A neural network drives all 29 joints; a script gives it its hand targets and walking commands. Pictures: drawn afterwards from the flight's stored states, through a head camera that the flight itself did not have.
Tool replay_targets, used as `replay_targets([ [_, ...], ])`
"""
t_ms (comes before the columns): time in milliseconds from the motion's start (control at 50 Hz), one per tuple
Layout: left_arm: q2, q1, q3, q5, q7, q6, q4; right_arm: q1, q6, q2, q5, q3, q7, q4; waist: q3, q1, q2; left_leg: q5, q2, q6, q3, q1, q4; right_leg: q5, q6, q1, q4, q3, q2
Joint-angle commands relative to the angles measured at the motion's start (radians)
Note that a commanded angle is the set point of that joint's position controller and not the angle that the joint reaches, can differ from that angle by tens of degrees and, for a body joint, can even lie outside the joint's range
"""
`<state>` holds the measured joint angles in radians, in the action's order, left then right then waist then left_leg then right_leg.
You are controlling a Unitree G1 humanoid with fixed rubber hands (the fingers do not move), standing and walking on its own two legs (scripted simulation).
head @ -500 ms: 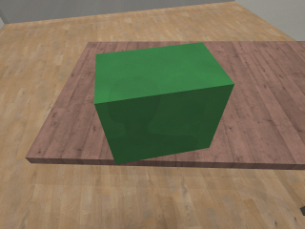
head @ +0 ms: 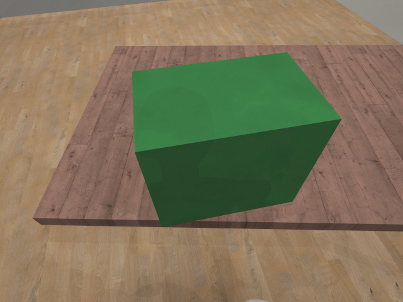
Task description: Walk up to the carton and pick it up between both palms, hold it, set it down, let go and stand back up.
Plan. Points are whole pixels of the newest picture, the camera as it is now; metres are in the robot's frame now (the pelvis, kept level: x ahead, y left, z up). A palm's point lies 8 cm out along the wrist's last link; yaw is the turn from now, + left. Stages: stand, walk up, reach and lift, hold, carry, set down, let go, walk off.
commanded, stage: walk up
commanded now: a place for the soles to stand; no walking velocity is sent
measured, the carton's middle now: (221, 144) +0.42 -0.03 +0.07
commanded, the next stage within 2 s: stand in 1.10 s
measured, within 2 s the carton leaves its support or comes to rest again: neither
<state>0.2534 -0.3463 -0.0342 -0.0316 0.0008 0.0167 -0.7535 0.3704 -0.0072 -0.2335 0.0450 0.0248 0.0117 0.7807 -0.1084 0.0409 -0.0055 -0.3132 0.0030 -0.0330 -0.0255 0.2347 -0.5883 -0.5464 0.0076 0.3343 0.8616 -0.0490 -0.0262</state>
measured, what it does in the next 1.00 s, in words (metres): steps on the spot: right foot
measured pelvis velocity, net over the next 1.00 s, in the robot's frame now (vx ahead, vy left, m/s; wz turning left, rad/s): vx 0.02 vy -0.02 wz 0.13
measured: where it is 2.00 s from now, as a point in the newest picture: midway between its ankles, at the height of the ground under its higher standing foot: outside the picture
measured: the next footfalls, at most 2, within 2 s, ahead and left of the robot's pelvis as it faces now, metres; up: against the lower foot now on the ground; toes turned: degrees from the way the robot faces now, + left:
right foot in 0.08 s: +0.10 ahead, -0.12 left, +0.00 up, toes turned +0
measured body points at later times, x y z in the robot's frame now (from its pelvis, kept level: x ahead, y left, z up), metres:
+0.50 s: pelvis +0.02 -0.02 +0.01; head +0.04 -0.02 +0.46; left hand +0.11 +0.23 -0.12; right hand +0.10 -0.27 -0.12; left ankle +0.00 +0.11 -0.73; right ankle +0.06 -0.12 -0.73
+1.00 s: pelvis +0.02 -0.02 +0.00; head +0.03 -0.02 +0.45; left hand +0.05 +0.24 -0.13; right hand +0.12 -0.26 -0.13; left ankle +0.00 +0.11 -0.73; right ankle +0.06 -0.12 -0.73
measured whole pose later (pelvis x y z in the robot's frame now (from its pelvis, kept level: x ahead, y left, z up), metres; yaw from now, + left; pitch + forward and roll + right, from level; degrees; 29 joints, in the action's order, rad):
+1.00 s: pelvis +0.02 -0.02 +0.00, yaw +7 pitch -2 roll -1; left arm 0.25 -0.29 0.01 0.00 0.00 0.02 -0.84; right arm 0.31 0.00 -0.24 0.01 0.00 0.01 0.81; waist -0.04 -0.01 0.02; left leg -0.30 0.02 0.01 0.11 0.21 -0.54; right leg -0.24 -0.02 0.23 0.51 -0.19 -0.05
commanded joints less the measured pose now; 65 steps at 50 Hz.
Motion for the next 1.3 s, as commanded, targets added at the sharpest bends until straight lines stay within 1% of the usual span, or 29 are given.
replay_targets([
  [0,0.056,-0.034,-0.018,0.0,0.004,-0.027,0.104,-0.022,-0.006,-0.201,-0.016,0.05,0.012,-0.095,0.09,-0.03,0.151,0.631,-0.231,-0.169,0.231,-0.026,0.149,0.166,0.0,-0.052,-0.164,-0.005,-0.024],
  [20,0.058,-0.061,-0.019,0.0,0.005,-0.028,0.094,-0.049,-0.002,-0.2,-0.025,0.044,0.009,-0.101,0.107,-0.055,0.136,0.627,-0.207,-0.141,0.195,0.019,0.108,0.284,-0.009,-0.139,-0.251,-0.022,-0.014],
  [40,0.068,-0.1,-0.024,0.0,0.007,-0.03,0.081,-0.079,0.001,-0.202,-0.035,0.037,0.005,-0.109,0.129,-0.089,0.114,0.561,-0.187,-0.105,0.169,0.082,0.064,0.437,-0.024,-0.239,-0.353,-0.031,-0.008],
  [60,0.104,-0.102,-0.034,-0.001,0.01,-0.032,0.078,-0.073,0.001,-0.18,-0.044,0.027,-0.001,-0.116,0.147,-0.096,0.056,0.426,-0.157,-0.058,0.15,0.149,0.029,0.549,-0.043,-0.316,-0.398,0.004,-0.027],
  [80,0.163,-0.062,-0.046,-0.008,0.014,-0.033,0.089,-0.022,-0.001,-0.13,-0.055,0.009,-0.006,-0.126,0.178,-0.074,-0.065,0.24,-0.096,0.001,0.099,0.198,-0.03,0.595,-0.088,-0.343,-0.421,0.151,-0.153],
  [100,0.207,0.009,-0.048,0.006,0.016,-0.027,0.105,0.052,0.009,-0.096,-0.06,0.001,-0.003,-0.119,0.183,-0.028,-0.141,-0.069,-0.022,0.043,0.039,0.1,-0.1,0.495,-0.177,-0.195,-0.514,0.312,-0.298],
  [120,0.208,0.065,-0.047,0.029,0.017,-0.018,0.11,0.073,0.031,-0.114,-0.048,0.015,0.004,-0.091,0.146,-0.022,-0.123,-0.235,-0.011,0.046,0.043,-0.03,-0.151,0.318,-0.246,-0.026,-0.545,0.313,-0.332],
  [140,0.196,0.121,-0.034,0.036,0.015,-0.013,0.112,0.073,0.036,-0.121,-0.035,0.016,0.004,-0.081,0.08,-0.004,-0.122,-0.207,-0.023,0.041,0.062,-0.034,-0.1,0.248,-0.231,0.039,-0.553,0.278,-0.302],
  [160,0.178,0.151,-0.021,0.043,0.011,-0.01,0.114,0.065,0.028,-0.119,-0.031,0.013,0.002,-0.074,0.035,0.001,-0.115,-0.111,-0.034,0.04,0.074,-0.02,0.003,0.234,-0.186,0.046,-0.546,0.221,-0.252],
  [180,0.164,0.154,-0.013,0.046,0.008,-0.008,0.117,0.055,0.016,-0.126,-0.032,0.013,-0.001,-0.07,0.012,-0.004,-0.108,-0.012,-0.049,0.04,0.095,-0.012,0.073,0.229,-0.145,0.041,-0.532,0.182,-0.207],
  [200,0.158,0.137,-0.01,0.045,0.007,-0.009,0.112,0.045,0.005,-0.148,-0.03,0.017,-0.003,-0.066,0.005,-0.013,-0.103,0.042,-0.06,0.035,0.124,-0.002,0.111,0.223,-0.116,0.032,-0.522,0.165,-0.183],
  [220,0.157,0.117,-0.011,0.046,0.005,-0.01,0.102,0.036,-0.002,-0.164,-0.03,0.021,-0.004,-0.068,0.012,-0.024,-0.089,0.043,-0.065,0.029,0.149,0.014,0.13,0.185,-0.099,0.01,-0.518,0.156,-0.173],
  [240,0.157,0.112,-0.013,0.046,0.004,-0.01,0.091,0.034,-0.006,-0.164,-0.033,0.021,-0.006,-0.06,0.019,-0.027,-0.079,0.021,-0.064,0.026,0.158,0.036,0.141,0.141,-0.092,-0.023,-0.522,0.151,-0.162],
  [260,0.152,0.111,-0.013,0.045,0.003,-0.012,0.083,0.034,-0.01,-0.161,-0.037,0.02,-0.008,-0.056,0.029,-0.031,-0.06,0.021,-0.058,0.024,0.154,0.05,0.151,0.152,-0.089,-0.06,-0.519,0.146,-0.153],
  [320,0.141,0.101,-0.006,0.04,0.002,-0.024,0.061,0.022,-0.025,-0.155,-0.041,0.015,-0.007,-0.061,0.076,-0.039,0.011,0.126,-0.075,0.017,0.171,0.039,0.185,0.348,-0.075,-0.138,-0.458,0.103,-0.133],
  [340,0.138,0.097,-0.005,0.039,0.001,-0.028,0.059,0.011,-0.027,-0.157,-0.041,0.014,-0.006,-0.065,0.087,-0.044,0.022,0.153,-0.079,0.014,0.176,0.042,0.185,0.394,-0.071,-0.156,-0.447,0.093,-0.129],
  [400,0.141,0.107,-0.003,0.037,0.002,-0.031,0.052,-0.001,-0.028,-0.154,-0.042,0.013,-0.006,-0.075,0.124,-0.042,0.028,0.196,-0.082,0.01,0.177,0.024,0.176,0.451,-0.07,-0.18,-0.435,0.077,-0.132],
  [480,0.144,0.113,0.001,0.037,0.003,-0.031,0.044,-0.01,-0.023,-0.155,-0.042,0.014,-0.005,-0.081,0.124,-0.037,0.028,0.224,-0.081,0.007,0.177,0.012,0.162,0.468,-0.07,-0.168,-0.439,0.059,-0.133],
  [520,0.144,0.107,0.002,0.039,0.002,-0.029,0.04,-0.013,-0.02,-0.157,-0.041,0.015,-0.004,-0.08,0.123,-0.039,0.029,0.206,-0.078,0.006,0.179,0.016,0.16,0.445,-0.068,-0.163,-0.447,0.055,-0.135],
  [580,0.152,0.104,0.001,0.037,0.002,-0.028,0.032,-0.015,-0.017,-0.159,-0.04,0.015,-0.002,-0.079,0.116,-0.035,0.007,0.191,-0.074,0.006,0.183,0.015,0.153,0.415,-0.07,-0.154,-0.457,0.051,-0.137],
  [720,0.161,0.078,0.002,0.034,0.003,-0.026,0.012,-0.029,-0.017,-0.167,-0.038,0.017,0.002,-0.072,0.105,-0.039,0.012,0.207,-0.071,0.006,0.202,0.026,0.148,0.409,-0.071,-0.158,-0.459,0.036,-0.141],
  [800,0.162,0.065,0.002,0.035,0.002,-0.023,0.006,-0.034,-0.015,-0.168,-0.039,0.018,0.003,-0.065,0.097,-0.043,0.012,0.176,-0.064,0.007,0.21,0.043,0.148,0.362,-0.071,-0.158,-0.467,0.03,-0.145],
  [820,0.165,0.058,0.003,0.034,0.002,-0.021,0.001,-0.025,-0.017,-0.166,-0.036,0.019,0.004,-0.064,0.104,-0.042,0.008,0.146,-0.065,0.007,0.214,0.041,0.153,0.318,-0.073,-0.163,-0.471,0.027,-0.139],
  [860,0.162,0.056,0.003,0.033,0.002,-0.019,-0.002,-0.031,-0.018,-0.168,-0.036,0.02,0.004,-0.061,0.09,-0.047,0.016,0.122,-0.06,0.008,0.219,0.064,0.155,0.282,-0.072,-0.165,-0.478,0.028,-0.142],
  [900,0.168,0.056,0.001,0.033,0.003,-0.018,-0.006,-0.03,-0.018,-0.166,-0.036,0.02,0.005,-0.057,0.068,-0.047,0.007,0.108,-0.057,0.009,0.224,0.082,0.158,0.253,-0.072,-0.158,-0.484,0.027,-0.145],
  [1000,0.172,0.044,0.0,0.031,0.005,-0.018,-0.015,-0.02,-0.021,-0.164,-0.037,0.023,0.006,-0.051,0.056,-0.049,0.021,0.108,-0.049,0.01,0.233,0.104,0.157,0.245,-0.074,-0.166,-0.485,0.022,-0.151],
  [1120,0.172,0.041,0.002,0.03,0.006,-0.016,-0.022,-0.018,-0.022,-0.173,-0.036,0.028,0.009,-0.049,0.078,-0.05,0.04,0.145,-0.053,0.006,0.255,0.11,0.152,0.296,-0.075,-0.194,-0.465,0.007,-0.15],
  [1180,0.176,0.039,0.001,0.029,0.007,-0.014,-0.025,-0.011,-0.02,-0.169,-0.036,0.027,0.01,-0.047,0.071,-0.049,0.025,0.149,-0.048,0.007,0.258,0.116,0.144,0.303,-0.076,-0.197,-0.462,0.005,-0.154],
  [1280,0.181,0.034,0.0,0.031,0.008,-0.011,-0.03,-0.004,-0.017,-0.169,-0.036,0.029,0.012,-0.045,0.081,-0.049,0.031,0.144,-0.039,0.008,0.256,0.113,0.131,0.291,-0.084,-0.199,-0.466,0.004,-0.163],
])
